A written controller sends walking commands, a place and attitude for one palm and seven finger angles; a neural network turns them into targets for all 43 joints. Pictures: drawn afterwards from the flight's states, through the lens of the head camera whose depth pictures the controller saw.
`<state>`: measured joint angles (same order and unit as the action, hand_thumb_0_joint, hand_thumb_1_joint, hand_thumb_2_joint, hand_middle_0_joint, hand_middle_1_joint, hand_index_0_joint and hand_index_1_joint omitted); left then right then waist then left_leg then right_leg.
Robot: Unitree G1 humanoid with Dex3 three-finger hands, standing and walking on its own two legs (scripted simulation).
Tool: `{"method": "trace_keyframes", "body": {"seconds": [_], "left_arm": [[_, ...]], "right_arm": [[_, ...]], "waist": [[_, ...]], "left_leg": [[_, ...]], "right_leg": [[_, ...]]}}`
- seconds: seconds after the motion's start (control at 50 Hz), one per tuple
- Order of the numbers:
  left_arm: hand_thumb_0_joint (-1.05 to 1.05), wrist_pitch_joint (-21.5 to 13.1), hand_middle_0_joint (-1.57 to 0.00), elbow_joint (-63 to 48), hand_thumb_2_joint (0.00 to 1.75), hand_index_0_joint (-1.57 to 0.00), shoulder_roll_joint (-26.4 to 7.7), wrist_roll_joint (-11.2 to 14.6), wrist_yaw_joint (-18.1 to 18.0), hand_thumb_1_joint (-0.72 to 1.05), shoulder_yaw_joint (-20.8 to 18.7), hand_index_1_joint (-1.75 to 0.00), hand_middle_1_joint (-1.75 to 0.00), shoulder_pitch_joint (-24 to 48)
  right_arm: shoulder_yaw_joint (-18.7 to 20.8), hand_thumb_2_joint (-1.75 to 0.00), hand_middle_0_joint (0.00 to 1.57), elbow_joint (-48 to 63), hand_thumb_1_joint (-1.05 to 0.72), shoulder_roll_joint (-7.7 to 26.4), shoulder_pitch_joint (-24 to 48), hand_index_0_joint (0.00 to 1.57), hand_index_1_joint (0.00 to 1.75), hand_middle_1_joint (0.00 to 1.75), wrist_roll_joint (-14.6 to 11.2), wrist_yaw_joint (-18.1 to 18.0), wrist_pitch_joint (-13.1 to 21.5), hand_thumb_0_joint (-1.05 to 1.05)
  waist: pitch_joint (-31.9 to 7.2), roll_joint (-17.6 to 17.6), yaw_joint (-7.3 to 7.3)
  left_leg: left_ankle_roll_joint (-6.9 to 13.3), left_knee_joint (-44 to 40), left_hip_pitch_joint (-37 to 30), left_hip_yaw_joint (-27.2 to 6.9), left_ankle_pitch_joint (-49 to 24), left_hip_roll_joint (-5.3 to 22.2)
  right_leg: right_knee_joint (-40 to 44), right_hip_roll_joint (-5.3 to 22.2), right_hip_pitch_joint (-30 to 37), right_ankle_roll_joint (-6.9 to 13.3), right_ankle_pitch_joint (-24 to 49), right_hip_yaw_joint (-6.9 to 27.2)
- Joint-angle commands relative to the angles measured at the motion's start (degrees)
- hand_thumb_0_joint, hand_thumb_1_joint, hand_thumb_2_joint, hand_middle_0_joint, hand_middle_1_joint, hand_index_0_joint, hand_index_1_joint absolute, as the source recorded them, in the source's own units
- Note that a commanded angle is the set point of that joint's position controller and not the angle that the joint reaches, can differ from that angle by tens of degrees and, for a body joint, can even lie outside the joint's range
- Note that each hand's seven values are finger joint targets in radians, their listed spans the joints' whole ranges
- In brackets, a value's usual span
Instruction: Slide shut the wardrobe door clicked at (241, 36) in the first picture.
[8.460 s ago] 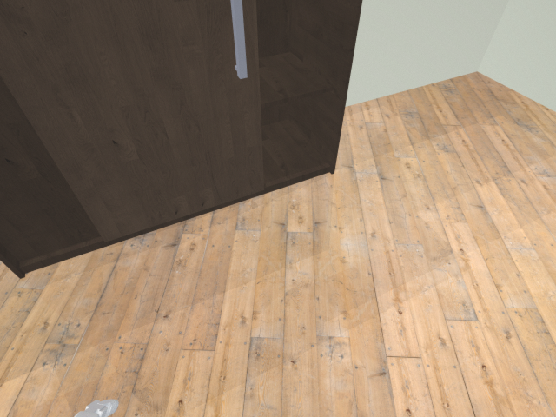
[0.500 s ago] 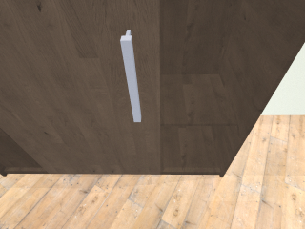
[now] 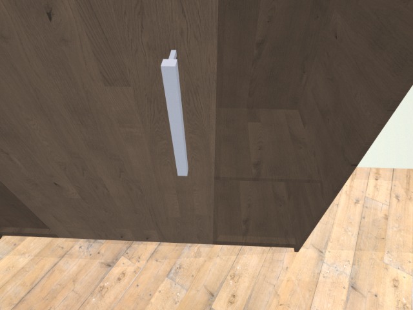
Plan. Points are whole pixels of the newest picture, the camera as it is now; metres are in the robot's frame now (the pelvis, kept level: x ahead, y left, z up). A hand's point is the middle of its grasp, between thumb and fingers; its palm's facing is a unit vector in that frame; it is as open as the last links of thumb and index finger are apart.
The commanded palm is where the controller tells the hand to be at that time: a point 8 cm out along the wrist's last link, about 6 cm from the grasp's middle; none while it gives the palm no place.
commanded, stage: come to a stop and stand still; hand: left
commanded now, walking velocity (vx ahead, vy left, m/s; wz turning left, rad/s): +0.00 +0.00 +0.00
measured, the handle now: (178, 121) +0.51 +0.10 +0.08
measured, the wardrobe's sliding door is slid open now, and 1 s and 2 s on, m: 0.41 0.41 0.41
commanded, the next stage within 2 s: look again from close up in 0.52 s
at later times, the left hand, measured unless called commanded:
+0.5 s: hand out of the picture +0.01 +0.15 -0.17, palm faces +0.02 -0.98 -0.19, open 7.3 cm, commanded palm none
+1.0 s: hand out of the picture +0.01 +0.13 -0.17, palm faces +0.03 -0.98 -0.18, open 7.4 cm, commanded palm none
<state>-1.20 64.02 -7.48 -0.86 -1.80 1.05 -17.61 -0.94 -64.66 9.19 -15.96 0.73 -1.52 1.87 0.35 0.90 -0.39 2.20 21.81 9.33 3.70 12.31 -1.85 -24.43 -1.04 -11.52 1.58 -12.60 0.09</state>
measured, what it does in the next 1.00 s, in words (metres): stands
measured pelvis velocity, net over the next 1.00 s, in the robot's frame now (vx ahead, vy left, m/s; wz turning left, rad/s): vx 0.03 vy -0.03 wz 0.01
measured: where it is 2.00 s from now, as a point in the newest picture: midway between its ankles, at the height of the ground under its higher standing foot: outside the picture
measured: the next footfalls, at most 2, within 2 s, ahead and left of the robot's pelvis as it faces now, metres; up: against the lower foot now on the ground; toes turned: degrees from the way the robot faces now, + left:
none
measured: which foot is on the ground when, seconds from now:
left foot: down 0.00-1.00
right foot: down 0.00-1.00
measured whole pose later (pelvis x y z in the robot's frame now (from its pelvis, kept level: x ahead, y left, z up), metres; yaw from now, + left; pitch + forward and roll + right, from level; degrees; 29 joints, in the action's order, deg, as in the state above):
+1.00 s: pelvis +0.03 -0.03 +0.00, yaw +0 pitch +0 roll +1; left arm -1.8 64.2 -7.3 -0.6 -2.1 1.3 -18.9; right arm -1.2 -66.5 8.0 -17.1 0.6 -2.0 1.7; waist 0.1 0.4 -0.2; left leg -0.2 21.2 6.7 2.5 14.1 0.4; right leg -22.4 -3.3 -8.1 3.8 -13.9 -1.0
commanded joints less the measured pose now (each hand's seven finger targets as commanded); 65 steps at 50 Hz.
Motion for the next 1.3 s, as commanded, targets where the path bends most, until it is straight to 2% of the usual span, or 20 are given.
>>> {"method": "trace_keyframes", "body": {"seconds": [0.0,0.04,0.1,0.14,0.3,0.42,0.6,0.62,0.7,0.8,0.84,0.92,1.0,1.02,1.06,1.1,1.12,1.28], "left_arm": [[0.0,-1.0,-0.2,-1.4,0.9,-0.2,-5.4,0.4,-0.4,0.9,-0.9,-0.3,-0.3,-3.3],[0.0,-0.9,-0.2,-1.4,0.9,-0.2,-5.4,0.4,-0.4,0.9,-0.8,-0.3,-0.3,-3.2],[0.0,-1.1,-0.2,-1.4,0.9,-0.2,-5.5,0.4,-0.4,0.9,-0.9,-0.3,-0.3,-3.2],[0.0,-1.1,-0.2,-1.4,0.9,-0.2,-5.5,0.4,-0.5,0.9,-0.8,-0.3,-0.3,-3.2],[0.0,-1.3,-0.2,-1.2,0.9,-0.2,-5.6,0.5,-0.6,0.9,-0.9,-0.3,-0.3,-3.9],[0.0,-1.2,-0.2,-1.2,0.9,-0.2,-5.7,0.4,-0.7,0.9,-0.8,-0.3,-0.3,-4.0],[0.0,-1.3,-0.2,-1.1,0.9,-0.2,-5.7,0.5,-0.6,0.9,-0.9,-0.3,-0.3,-4.6],[0.0,-1.2,-0.2,-1.0,0.9,-0.2,-5.6,0.5,-0.7,0.9,-0.9,-0.3,-0.3,-4.4],[0.0,-1.4,-0.2,-1.1,0.9,-0.2,-5.6,0.5,-0.7,0.9,-0.9,-0.3,-0.3,-4.9],[0.0,-1.5,-0.2,-1.0,0.9,-0.2,-5.8,0.5,-0.8,0.9,-0.9,-0.3,-0.3,-5.3],[0.0,-1.4,-0.2,-1.0,0.9,-0.2,-5.6,0.5,-0.8,0.9,-0.9,-0.3,-0.3,-5.2],[0.0,-1.4,-0.2,-0.9,0.9,-0.2,-5.7,0.5,-0.9,0.9,-1.0,-0.3,-0.3,-5.5],[0.0,-1.3,-0.2,-1.0,0.9,-0.2,-5.5,0.5,-0.8,0.9,-1.0,-0.3,-0.3,-5.4],[0.0,-1.2,-0.2,-1.0,0.9,-0.2,-5.5,0.5,-0.8,0.9,-1.0,-0.3,-0.3,-5.2],[0.0,-1.2,-0.2,-1.0,0.9,-0.2,-5.4,0.5,-0.8,0.9,-1.0,-0.3,-0.3,-5.6],[0.0,-1.4,-0.2,-0.9,0.9,-0.2,-5.5,0.5,-0.8,0.9,-1.0,-0.3,-0.3,-5.9],[0.0,-1.3,-0.2,-1.0,0.9,-0.2,-5.6,0.4,-0.8,0.9,-1.0,-0.3,-0.3,-5.5],[0.0,-1.3,-0.2,-1.0,0.9,-0.2,-5.3,0.5,-0.8,0.9,-1.0,-0.3,-0.3,-6.1]], "right_arm": [[0.5,-0.9,0.2,1.1,-0.9,4.5,-3.8,0.2,0.3,0.3,-0.2,-0.4,0.6,0.0],[0.5,-0.9,0.2,1.0,-0.9,4.4,-3.7,0.2,0.3,0.3,-0.2,-0.3,0.3,0.0],[0.5,-0.9,0.2,0.7,-0.9,4.5,-4.2,0.2,0.3,0.3,-0.2,-0.4,0.5,0.0],[0.5,-0.9,0.2,0.5,-0.9,4.4,-4.1,0.2,0.3,0.3,-0.2,-0.4,0.5,0.0],[0.4,-0.9,0.2,-0.1,-0.9,4.1,-4.6,0.2,0.3,0.3,-0.2,-0.5,0.6,0.0],[0.4,-0.9,0.2,-0.4,-0.9,3.7,-4.7,0.2,0.3,0.3,-0.3,-0.6,0.3,0.0],[0.3,-0.9,0.2,-0.6,-0.9,3.9,-5.0,0.2,0.3,0.3,-0.2,-0.7,0.5,0.0],[0.4,-0.9,0.2,-0.6,-0.9,3.7,-5.0,0.2,0.3,0.3,-0.3,-0.7,0.3,0.0],[0.4,-0.9,0.2,-0.6,-0.9,3.7,-5.5,0.2,0.3,0.3,-0.3,-0.7,0.5,0.0],[0.3,-0.9,0.2,-0.7,-0.9,3.8,-5.6,0.2,0.3,0.3,-0.3,-0.8,0.5,0.0],[0.3,-0.9,0.2,-0.7,-0.9,3.6,-5.4,0.2,0.3,0.3,-0.3,-0.8,0.3,0.0],[0.4,-0.9,0.2,-0.8,-0.9,3.2,-5.6,0.2,0.3,0.3,-0.3,-0.8,0.1,0.0],[0.3,-0.9,0.2,-0.9,-0.9,3.4,-6.0,0.2,0.3,0.3,-0.3,-0.9,0.2,0.0],[0.4,-0.9,0.2,-0.9,-0.9,3.2,-5.8,0.2,0.3,0.3,-0.3,-0.9,0.1,0.0],[0.3,-0.9,0.2,-0.8,-0.9,3.2,-5.9,0.2,0.3,0.3,-0.3,-0.8,0.2,0.0],[0.3,-0.9,0.2,-0.8,-0.9,3.4,-6.1,0.2,0.3,0.3,-0.3,-0.9,0.4,0.0],[0.4,-0.9,0.2,-0.9,-0.9,3.2,-6.0,0.2,0.3,0.3,-0.4,-0.9,0.1,0.0],[0.3,-0.9,0.2,-0.9,-0.9,3.1,-6.4,0.2,0.3,0.3,-0.3,-0.9,0.3,0.0]], "waist": [[2.5,-0.2,0.17],[3.9,-1.2,0.12],[2.0,-1.6,0.11],[2.9,-2.0,0.1],[1.6,-1.8,0.24],[3.8,-1.6,0.25],[2.7,-1.6,0.32],[4.1,-2.0,0.38],[2.1,-1.5,0.27],[1.8,-2.2,0.28],[3.6,-1.8,0.41],[4.1,-2.3,0.4],[3.5,-0.8,0.29],[4.8,-0.7,0.43],[4.5,-1.1,0.49],[2.5,-1.7,0.46],[4.2,-2.4,0.45],[3.4,-1.2,0.55]], "left_leg": [[-0.2,-4.4,1.1,-6.9,-4.9,7.4],[-0.2,-4.6,1.9,-6.8,-3.2,7.3],[-0.2,-4.1,0.6,-6.5,-5.6,7.5],[-0.3,-4.1,1.2,-6.5,-5.5,7.4],[-0.4,-3.6,-0.4,-6.3,-8.1,7.4],[-0.5,-3.8,0.4,-6.1,-6.4,7.4],[-0.6,-3.8,-0.6,-5.9,-6.7,7.5],[-0.7,-3.8,0.2,-5.7,-5.5,7.4],[-0.6,-3.6,-0.8,-5.7,-7.2,7.6],[-0.8,-3.1,-0.9,-5.6,-7.7,7.5],[-0.8,-3.2,-0.1,-5.4,-7.0,7.3],[-0.9,-3.1,0.2,-5.3,-5.7,7.2],[-0.9,-3.4,-0.3,-5.4,-5.8,7.5],[-0.9,-3.5,0.3,-5.5,-5.2,7.5],[-0.8,-3.6,0.1,-5.6,-5.7,7.5],[-0.8,-3.1,-0.7,-5.4,-6.7,7.5],[-0.9,-3.1,0.4,-5.2,-5.2,7.4],[-0.8,-3.2,-0.4,-5.5,-6.4,7.5]], "right_leg": [[4.6,6.3,-0.4,1.3,6.9,6.9],[5.2,6.2,-1.1,1.3,5.3,7.1],[4.7,6.4,0.4,1.3,8.3,6.9],[4.9,6.4,0.3,1.4,8.5,6.9],[4.6,6.6,1.8,1.5,12.4,6.7],[5.6,6.4,1.1,1.5,10.6,6.7],[5.7,6.5,1.7,1.6,11.1,6.8],[6.1,6.3,1.1,1.4,9.9,6.6],[5.7,6.4,2.1,1.5,12.1,6.9],[5.5,6.6,2.9,1.4,14.8,7.0],[5.8,6.5,2.1,1.2,14.2,7.1],[6.5,6.4,2.1,0.9,13.3,7.1],[6.4,6.3,1.8,1.4,11.5,7.2],[6.7,6.0,1.2,1.4,10.2,7.1],[6.6,6.1,1.1,1.4,10.2,7.2],[6.3,6.2,2.3,1.2,12.4,7.2],[6.8,6.2,1.9,0.9,11.5,7.0],[6.4,6.2,1.7,1.3,11.3,7.0]]}}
